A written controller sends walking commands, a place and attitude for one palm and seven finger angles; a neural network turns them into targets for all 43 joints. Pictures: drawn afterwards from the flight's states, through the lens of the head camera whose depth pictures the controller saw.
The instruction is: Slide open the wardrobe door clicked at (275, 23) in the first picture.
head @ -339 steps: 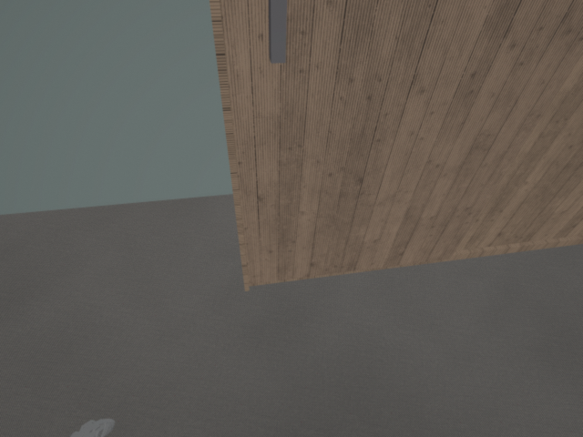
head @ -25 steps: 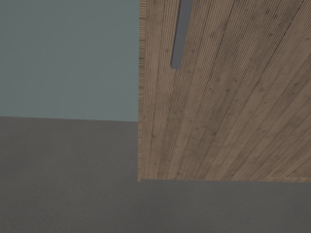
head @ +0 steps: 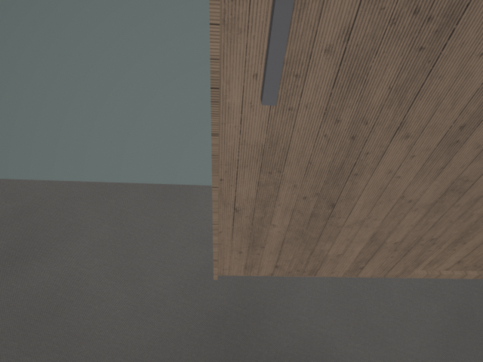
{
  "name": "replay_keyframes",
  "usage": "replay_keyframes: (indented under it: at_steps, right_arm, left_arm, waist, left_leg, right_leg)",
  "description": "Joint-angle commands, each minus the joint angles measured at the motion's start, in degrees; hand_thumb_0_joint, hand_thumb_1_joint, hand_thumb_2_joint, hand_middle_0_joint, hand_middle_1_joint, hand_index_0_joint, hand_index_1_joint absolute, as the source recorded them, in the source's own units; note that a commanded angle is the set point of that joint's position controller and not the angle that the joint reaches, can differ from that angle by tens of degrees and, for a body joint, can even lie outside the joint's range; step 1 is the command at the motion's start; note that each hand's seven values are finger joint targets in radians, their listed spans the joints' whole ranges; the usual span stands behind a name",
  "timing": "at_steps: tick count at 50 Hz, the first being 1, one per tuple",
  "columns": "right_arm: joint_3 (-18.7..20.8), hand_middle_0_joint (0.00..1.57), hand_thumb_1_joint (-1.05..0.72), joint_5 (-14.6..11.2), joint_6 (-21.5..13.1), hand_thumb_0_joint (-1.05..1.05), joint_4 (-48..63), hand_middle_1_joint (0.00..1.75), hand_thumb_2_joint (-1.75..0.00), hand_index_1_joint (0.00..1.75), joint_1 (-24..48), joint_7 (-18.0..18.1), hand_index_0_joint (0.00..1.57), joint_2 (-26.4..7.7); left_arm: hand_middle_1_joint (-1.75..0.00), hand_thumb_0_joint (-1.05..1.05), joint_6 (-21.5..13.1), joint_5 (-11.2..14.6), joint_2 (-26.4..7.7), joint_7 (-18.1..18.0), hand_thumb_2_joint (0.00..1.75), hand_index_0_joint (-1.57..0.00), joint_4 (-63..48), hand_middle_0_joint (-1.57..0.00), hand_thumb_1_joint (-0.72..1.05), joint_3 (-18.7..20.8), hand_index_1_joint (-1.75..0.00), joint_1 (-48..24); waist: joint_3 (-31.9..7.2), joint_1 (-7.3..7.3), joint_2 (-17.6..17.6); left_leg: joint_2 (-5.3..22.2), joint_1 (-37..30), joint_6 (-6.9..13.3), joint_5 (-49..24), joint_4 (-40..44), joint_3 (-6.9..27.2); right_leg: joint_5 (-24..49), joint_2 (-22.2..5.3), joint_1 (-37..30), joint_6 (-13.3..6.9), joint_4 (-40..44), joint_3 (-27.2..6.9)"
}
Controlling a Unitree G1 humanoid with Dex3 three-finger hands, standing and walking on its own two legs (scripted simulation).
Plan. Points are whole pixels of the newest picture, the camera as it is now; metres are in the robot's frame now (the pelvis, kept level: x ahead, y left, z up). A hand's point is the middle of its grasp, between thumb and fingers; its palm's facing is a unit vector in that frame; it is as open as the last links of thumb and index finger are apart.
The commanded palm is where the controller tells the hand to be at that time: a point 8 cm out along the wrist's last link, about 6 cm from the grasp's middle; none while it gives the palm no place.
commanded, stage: look again from close up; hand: left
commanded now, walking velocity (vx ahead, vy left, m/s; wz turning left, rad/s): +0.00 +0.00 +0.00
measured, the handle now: (274, 45) +0.57 +0.00 +0.27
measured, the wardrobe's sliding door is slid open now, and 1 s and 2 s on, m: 0.00 0.00 0.00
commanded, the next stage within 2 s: shuffle to correct the standing spot in 1.54 s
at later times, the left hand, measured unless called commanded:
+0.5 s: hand out of the picture -0.01 +0.15 -0.18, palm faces +0.04 -0.99 -0.15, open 7.4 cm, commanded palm none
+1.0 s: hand out of the picture +0.01 +0.16 -0.18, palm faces +0.03 -0.99 -0.16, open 7.4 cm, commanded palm none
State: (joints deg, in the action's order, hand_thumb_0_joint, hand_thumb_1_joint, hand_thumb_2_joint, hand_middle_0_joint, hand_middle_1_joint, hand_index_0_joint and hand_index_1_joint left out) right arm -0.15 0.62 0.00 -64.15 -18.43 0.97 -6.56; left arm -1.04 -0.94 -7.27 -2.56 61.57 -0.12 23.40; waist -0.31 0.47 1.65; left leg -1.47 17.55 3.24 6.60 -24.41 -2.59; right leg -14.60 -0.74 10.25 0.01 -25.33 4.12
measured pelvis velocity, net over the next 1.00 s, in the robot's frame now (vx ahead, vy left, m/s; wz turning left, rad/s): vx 0.03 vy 0.00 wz -0.01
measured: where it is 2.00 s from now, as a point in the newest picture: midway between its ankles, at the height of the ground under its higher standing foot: outside the picture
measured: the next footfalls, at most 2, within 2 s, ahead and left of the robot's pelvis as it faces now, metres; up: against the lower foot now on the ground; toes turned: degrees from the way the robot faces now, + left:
none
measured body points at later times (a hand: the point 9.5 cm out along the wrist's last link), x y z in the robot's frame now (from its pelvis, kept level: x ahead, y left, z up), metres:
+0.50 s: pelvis +0.01 +0.00 +0.00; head +0.02 +0.02 +0.45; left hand -0.01 +0.21 -0.17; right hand +0.01 -0.23 -0.15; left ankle +0.07 +0.08 -0.74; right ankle -0.01 -0.12 -0.74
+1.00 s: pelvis +0.03 +0.00 +0.00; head +0.04 +0.01 +0.45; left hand +0.01 +0.21 -0.16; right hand +0.04 -0.23 -0.15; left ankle +0.07 +0.08 -0.74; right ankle -0.01 -0.12 -0.74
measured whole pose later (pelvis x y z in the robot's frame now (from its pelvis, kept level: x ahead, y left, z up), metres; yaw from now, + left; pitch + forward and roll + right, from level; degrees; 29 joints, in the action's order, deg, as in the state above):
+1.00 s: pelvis +0.03 +0.00 +0.00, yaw -1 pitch +0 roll +0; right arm -0.7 0.5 -0.7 -64.8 -15.3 1.3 -8.5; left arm -1.1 -0.7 -8.7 -2.2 62.6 -0.4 20.1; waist 1.1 0.8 1.9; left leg -1.9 13.9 3.0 9.0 -23.0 -3.2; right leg -16.3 -1.1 6.4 0.2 -23.0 3.3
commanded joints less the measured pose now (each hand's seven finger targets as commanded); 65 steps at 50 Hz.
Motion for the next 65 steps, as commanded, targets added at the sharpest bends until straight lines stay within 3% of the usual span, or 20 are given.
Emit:
replay_keyframes:
  at_steps: [1, 27, 30, 38, 43, 56, 65]
  right_arm:
    - [1.1, 0.20, -0.90, -0.1, -1.0, 0.00, 2.2, 0.30, -0.90, 0.30, -2.8, 0.4, 0.20, -6.1]
    - [0.8, 0.20, -0.90, -0.1, -1.4, 0.00, 1.9, 0.30, -0.90, 0.30, -0.8, 0.5, 0.20, -7.5]
    - [0.8, 0.20, -0.90, 0.0, -1.3, 0.00, 1.8, 0.30, -0.90, 0.30, -0.7, 0.5, 0.20, -7.7]
    - [0.8, 0.20, -0.90, -0.1, -1.4, 0.00, 1.8, 0.30, -0.90, 0.30, -0.4, 0.5, 0.20, -7.8]
    - [0.7, 0.20, -0.90, -0.2, -1.7, 0.00, 1.7, 0.30, -0.90, 0.30, 0.0, 0.6, 0.20, -8.1]
    - [0.4, 0.20, -0.90, -0.1, -1.7, 0.00, 1.1, 0.30, -0.90, 0.30, 0.5, 0.8, 0.20, -7.8]
    - [0.3, 0.20, -0.90, -0.1, -2.0, 0.00, 0.9, 0.30, -0.90, 0.30, 0.4, 1.0, 0.20, -8.2]
  left_arm:
    - [-0.30, 0.00, -0.5, -0.2, -4.1, -0.1, 0.90, -0.20, -0.7, -0.20, 0.90, 0.6, -0.30, 6.2]
    - [-0.30, 0.00, -0.5, -0.1, -5.6, 0.1, 0.90, -0.20, -0.5, -0.20, 0.90, 0.6, -0.30, 3.4]
    - [-0.30, 0.00, -0.4, -0.1, -5.6, 0.2, 0.90, -0.20, -0.3, -0.20, 0.90, 0.6, -0.30, 2.9]
    - [-0.30, 0.00, -0.5, 0.0, -5.9, 0.3, 0.90, -0.20, -0.2, -0.20, 0.90, 0.5, -0.30, 2.8]
    - [-0.30, 0.00, -0.6, 0.0, -6.3, 0.2, 0.90, -0.20, -0.2, -0.20, 0.90, 0.6, -0.30, 2.5]
    - [-0.30, 0.00, -0.4, 0.0, -6.2, 0.2, 0.90, -0.20, 0.6, -0.20, 0.90, 0.5, -0.30, 2.2]
    - [-0.30, 0.00, -0.4, 0.1, -6.4, 0.2, 0.90, -0.20, 0.7, -0.20, 0.90, 0.6, -0.30, 1.8]
  waist:
    - [5.1, -0.04, -2.0]
    - [4.5, -0.02, -1.8]
    - [5.2, -0.11, -2.4]
    - [4.3, -0.06, -1.6]
    - [2.8, 0.06, -1.2]
    - [4.5, 0.23, -1.2]
    - [3.2, 0.20, -1.0]
  left_leg:
    - [7.0, -0.5, -1.0, 11.2, 7.5, 9.3]
    - [6.9, -3.3, -1.2, 5.2, 6.8, 8.0]
    - [7.1, -2.8, -1.2, 7.8, 7.9, 8.9]
    - [7.0, -4.2, -1.2, 5.5, 7.3, 8.2]
    - [7.0, -5.7, -1.0, 0.0, 5.8, 7.5]
    - [7.3, -6.4, -0.9, -1.3, 6.1, 7.3]
    - [7.3, -7.7, -0.8, -4.8, 5.4, 7.0]
  right_leg:
    - [-2.3, -4.8, 4.1, -2.6, 6.2, -5.8]
    - [0.9, -5.6, 1.9, -2.4, 6.9, -5.6]
    - [-0.3, -5.3, 2.2, -2.3, 6.7, -5.5]
    - [1.0, -5.6, 1.7, -2.2, 6.9, -5.7]
    - [3.6, -5.9, 0.4, -2.1, 6.8, -5.8]
    - [3.7, -5.9, 0.5, -1.8, 7.3, -5.5]
    - [5.4, -6.1, -0.6, -1.7, 7.0, -5.4]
